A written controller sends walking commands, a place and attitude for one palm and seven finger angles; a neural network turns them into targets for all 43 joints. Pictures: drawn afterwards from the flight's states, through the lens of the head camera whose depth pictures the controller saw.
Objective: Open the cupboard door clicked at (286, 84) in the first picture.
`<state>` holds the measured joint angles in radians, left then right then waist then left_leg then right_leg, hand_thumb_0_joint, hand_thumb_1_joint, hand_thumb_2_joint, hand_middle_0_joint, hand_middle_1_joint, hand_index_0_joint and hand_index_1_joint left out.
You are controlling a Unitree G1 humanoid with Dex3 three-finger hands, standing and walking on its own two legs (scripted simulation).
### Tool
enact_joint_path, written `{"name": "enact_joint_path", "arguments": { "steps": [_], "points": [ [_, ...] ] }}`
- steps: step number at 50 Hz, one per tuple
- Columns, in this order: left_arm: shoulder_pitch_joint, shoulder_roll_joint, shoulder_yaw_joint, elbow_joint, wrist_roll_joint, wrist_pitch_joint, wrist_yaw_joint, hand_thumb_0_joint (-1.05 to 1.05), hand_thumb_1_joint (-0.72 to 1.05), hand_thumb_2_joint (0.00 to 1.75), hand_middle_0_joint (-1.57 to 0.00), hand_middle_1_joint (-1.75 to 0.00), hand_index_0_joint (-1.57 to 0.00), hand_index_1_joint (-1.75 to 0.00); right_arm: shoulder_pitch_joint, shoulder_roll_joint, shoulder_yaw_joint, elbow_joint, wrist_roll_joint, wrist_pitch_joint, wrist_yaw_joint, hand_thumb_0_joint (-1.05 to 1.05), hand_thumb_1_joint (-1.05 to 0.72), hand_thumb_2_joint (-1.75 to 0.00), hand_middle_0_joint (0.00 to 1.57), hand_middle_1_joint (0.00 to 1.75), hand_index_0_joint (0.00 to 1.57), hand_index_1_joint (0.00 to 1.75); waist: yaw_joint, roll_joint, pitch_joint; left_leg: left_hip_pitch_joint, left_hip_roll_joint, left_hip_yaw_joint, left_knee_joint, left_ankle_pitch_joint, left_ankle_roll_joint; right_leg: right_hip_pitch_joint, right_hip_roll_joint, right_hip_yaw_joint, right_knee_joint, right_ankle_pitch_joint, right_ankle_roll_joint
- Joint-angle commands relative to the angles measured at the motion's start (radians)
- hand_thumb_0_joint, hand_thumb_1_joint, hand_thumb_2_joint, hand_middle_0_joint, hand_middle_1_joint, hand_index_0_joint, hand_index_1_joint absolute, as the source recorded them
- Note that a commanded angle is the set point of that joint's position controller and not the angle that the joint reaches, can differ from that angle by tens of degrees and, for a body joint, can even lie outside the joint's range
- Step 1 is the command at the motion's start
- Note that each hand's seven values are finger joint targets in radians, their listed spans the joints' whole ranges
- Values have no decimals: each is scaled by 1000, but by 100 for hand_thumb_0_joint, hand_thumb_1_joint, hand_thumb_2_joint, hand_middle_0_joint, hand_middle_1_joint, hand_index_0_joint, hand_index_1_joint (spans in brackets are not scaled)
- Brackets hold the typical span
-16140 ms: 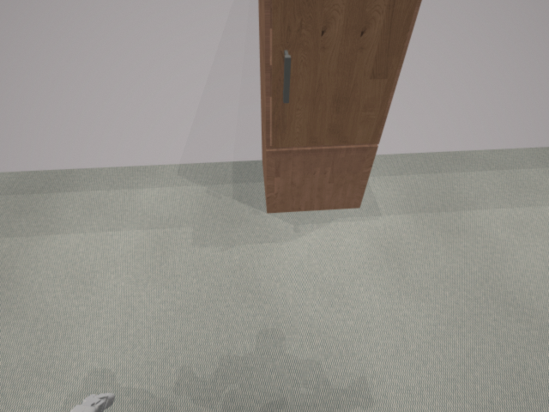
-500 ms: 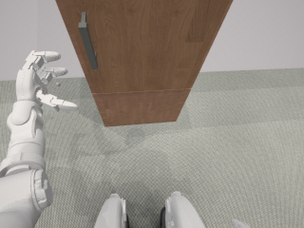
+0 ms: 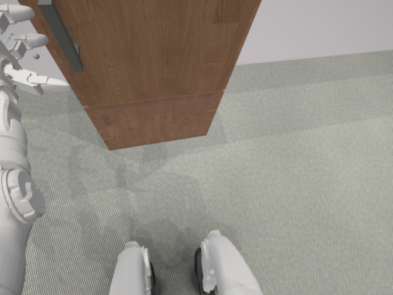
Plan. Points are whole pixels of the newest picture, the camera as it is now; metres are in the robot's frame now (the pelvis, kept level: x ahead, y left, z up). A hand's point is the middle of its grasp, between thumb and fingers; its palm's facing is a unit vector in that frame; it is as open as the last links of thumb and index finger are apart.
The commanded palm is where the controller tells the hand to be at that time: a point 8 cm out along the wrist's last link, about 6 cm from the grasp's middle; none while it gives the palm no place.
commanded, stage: move the hooked fingers beside the handle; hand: left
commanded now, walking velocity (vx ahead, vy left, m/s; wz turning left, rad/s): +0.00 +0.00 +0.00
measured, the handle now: (64, 31) +0.60 +0.19 +0.07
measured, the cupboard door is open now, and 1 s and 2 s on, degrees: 0 0 0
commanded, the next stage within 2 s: slide the fingers in behind the handle in 0.84 s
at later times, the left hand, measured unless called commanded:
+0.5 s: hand (29, 57) +0.54 +0.24 +0.07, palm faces +0.08 -1.00 -0.02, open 14.0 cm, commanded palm +0.52 +0.26 +0.06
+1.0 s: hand (34, 57) +0.55 +0.23 +0.06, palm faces +0.09 -1.00 -0.03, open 14.0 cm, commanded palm +0.53 +0.26 +0.06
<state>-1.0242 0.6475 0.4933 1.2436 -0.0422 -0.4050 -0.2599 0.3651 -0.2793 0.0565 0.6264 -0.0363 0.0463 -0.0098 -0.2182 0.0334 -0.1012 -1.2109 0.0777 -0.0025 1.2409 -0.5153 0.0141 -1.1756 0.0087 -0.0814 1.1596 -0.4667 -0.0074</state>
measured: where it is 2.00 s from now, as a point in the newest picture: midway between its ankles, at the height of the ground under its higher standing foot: (177, 291)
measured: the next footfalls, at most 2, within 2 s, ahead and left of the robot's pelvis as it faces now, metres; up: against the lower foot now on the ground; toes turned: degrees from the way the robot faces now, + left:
none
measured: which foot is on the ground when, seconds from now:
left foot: down 0.00-1.00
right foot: down 0.00-1.00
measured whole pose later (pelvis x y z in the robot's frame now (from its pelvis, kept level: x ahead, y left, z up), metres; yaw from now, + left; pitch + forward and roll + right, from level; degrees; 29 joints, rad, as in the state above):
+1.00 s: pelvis +0.01 +0.01 +0.00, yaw -1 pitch +28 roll -5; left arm -1.00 0.63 0.48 1.21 -0.05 -0.41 -0.24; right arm 0.38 -0.26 0.06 0.62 -0.05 0.09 0.01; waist -0.21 0.04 -0.10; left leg -1.21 0.07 0.00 1.24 -0.53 0.03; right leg -1.17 0.01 -0.07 1.14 -0.47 0.01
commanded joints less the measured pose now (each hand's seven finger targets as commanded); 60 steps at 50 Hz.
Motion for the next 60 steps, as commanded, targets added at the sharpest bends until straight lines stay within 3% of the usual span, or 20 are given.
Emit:
{"name": "enact_joint_path", "arguments": {
  "steps": [1,5,7,8,11,12,16,20,24,26,29,34,42,44,47,49,53,55,58,60],
  "points": [
    [-434,307,32,-173,-4,-32,3,0,-50,30,-30,-120,-30,-120,212,-191,-60,-37,-2,0,-12,0,-90,-90,20,30,20,30,-14,157,-546,353,-35,-53,-109,374,25,271,29,53,-124,288,3],
    [-355,307,67,-283,-10,-68,7,0,-50,30,-30,-120,-30,-120,225,-187,-70,-54,-11,9,6,0,-90,-90,20,30,20,30,36,236,-696,495,-30,-61,-110,527,9,288,33,41,-101,377,-8],
    [-339,261,40,-286,-19,-68,8,0,-50,30,-30,-120,-30,-120,217,-180,-71,-53,-6,15,13,0,-90,-90,20,30,20,30,22,196,-642,475,-28,-54,-115,501,14,297,37,42,-118,376,-2],
    [-320,273,62,-266,-25,-64,9,0,-50,30,-30,-120,-30,-120,226,-183,-72,-51,-6,19,13,0,-90,-90,20,30,20,30,20,147,-625,457,-28,-58,-119,490,17,309,41,39,-119,375,-3],
    [-339,272,52,-259,-25,-47,7,0,-50,30,-30,-120,-30,-120,216,-184,-71,-50,2,25,9,0,-90,-90,20,30,20,30,14,136,-571,408,-32,-48,-133,419,20,316,39,44,-137,333,3],
    [-367,244,27,-270,-27,-47,8,0,-50,30,-30,-120,-30,-120,214,-181,-70,-48,3,23,8,0,-90,-90,20,30,20,30,0,142,-555,410,-33,-48,-136,403,22,302,39,44,-142,319,4],
    [-374,280,56,-300,-19,-81,21,0,-50,30,-30,-120,-30,-120,212,-180,-71,-39,-3,18,7,0,-90,-90,20,30,20,30,13,186,-583,466,-31,-55,-133,434,14,277,40,40,-137,311,-3],
    [-396,209,-4,-277,-12,-92,22,0,-50,30,-30,-120,-30,-120,210,-179,-72,-23,-8,17,11,0,-90,-90,20,30,20,30,-3,231,-546,534,-24,-77,-138,449,3,188,40,23,-135,268,-10],
    [-370,120,-61,-222,-21,-66,14,0,-50,30,-30,-120,-30,-120,216,-183,-77,-20,-8,25,12,0,-90,-90,20,30,20,30,-20,207,-515,574,-17,-99,-149,483,-7,128,39,3,-137,251,-11],
    [-372,141,-38,-209,-25,-56,21,0,-50,30,-30,-120,-30,-120,214,-189,-77,-26,-9,29,11,0,-90,-90,20,30,20,30,-14,176,-516,541,-20,-99,-148,455,-5,138,38,3,-132,240,-11],
    [-387,128,-39,-252,-23,-72,43,0,-50,30,-30,-120,-30,-120,214,-183,-76,-33,-14,30,16,0,-90,-90,20,30,20,30,-5,201,-556,575,-22,-101,-142,502,-9,137,38,3,-123,259,-11],
    [-419,216,27,-302,4,-116,93,0,-50,30,-30,-120,-30,-120,208,-182,-75,-41,-20,35,21,0,-90,-90,20,30,20,30,7,205,-607,567,-23,-98,-124,528,-12,173,38,11,-105,287,-11],
    [-370,267,33,-215,17,-80,61,0,-50,30,-30,-120,-30,-120,199,-184,-61,-53,-7,43,12,0,-90,-90,20,30,20,30,4,158,-553,435,-33,-68,-129,413,11,252,38,31,-121,283,-7],
    [-395,213,-7,-229,1,-77,38,0,-50,30,-30,-120,-30,-120,199,-181,-62,-49,-7,41,11,0,-90,-90,20,30,20,30,-11,188,-565,471,-31,-73,-128,426,9,220,39,26,-121,281,-6],
    [-378,222,7,-238,-19,-73,16,0,-50,30,-30,-120,-30,-120,208,-185,-67,-43,-5,38,7,0,-90,-90,20,30,20,30,-6,166,-579,469,-30,-72,-126,438,10,244,40,28,-126,299,-6],
    [-376,170,-17,-269,-33,-81,10,0,-50,30,-30,-120,-30,-120,215,-181,-74,-38,-7,34,11,0,-90,-90,20,30,20,30,-6,191,-622,524,-28,-79,-121,487,5,222,42,23,-121,319,-6],
    [-410,110,-61,-271,-36,-76,25,0,-50,30,-30,-120,-30,-120,218,-177,-77,-20,-8,33,13,0,-90,-90,20,30,20,30,-25,193,-560,530,-26,-84,-124,463,5,173,41,16,-129,285,-7],
    [-409,114,-56,-264,-28,-70,45,0,-50,30,-30,-120,-30,-120,216,-178,-76,-18,-10,32,17,0,-90,-90,20,30,20,30,-17,195,-549,516,-28,-83,-129,437,3,172,41,16,-133,264,-7],
    [-401,187,8,-281,-14,-80,83,0,-50,30,-30,-120,-30,-120,221,-178,-74,-27,-15,32,16,0,-90,-90,20,30,20,30,1,172,-576,488,-34,-74,-124,452,8,229,41,23,-122,301,-10],
    [-395,155,-18,-282,2,-90,101,0,-50,30,-30,-120,-30,-120,212,-167,-74,-33,-17,30,23,0,-90,-90,20,30,20,30,3,200,-586,500,-35,-69,-120,469,5,224,39,24,-119,312,-9]
  ]
}}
